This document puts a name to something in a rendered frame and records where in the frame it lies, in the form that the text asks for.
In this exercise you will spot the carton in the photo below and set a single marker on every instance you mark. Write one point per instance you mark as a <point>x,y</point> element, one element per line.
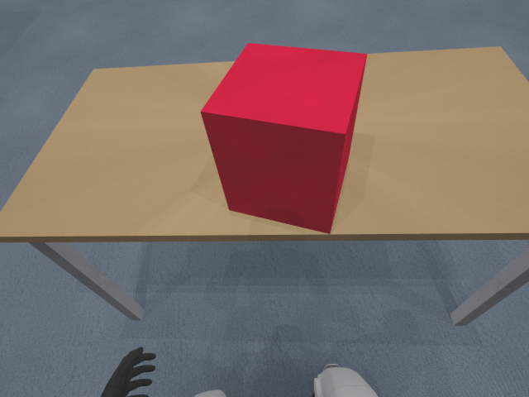
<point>280,126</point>

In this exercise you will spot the left robot hand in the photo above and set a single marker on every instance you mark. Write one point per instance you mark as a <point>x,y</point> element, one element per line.
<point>120,385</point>

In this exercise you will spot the right robot thigh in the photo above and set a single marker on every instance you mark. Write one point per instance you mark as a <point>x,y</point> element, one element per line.
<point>341,382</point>

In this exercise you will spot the table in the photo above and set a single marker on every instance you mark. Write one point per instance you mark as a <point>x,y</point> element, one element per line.
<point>440,151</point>

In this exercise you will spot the right robot shin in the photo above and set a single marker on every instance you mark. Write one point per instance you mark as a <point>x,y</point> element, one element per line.
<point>331,365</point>

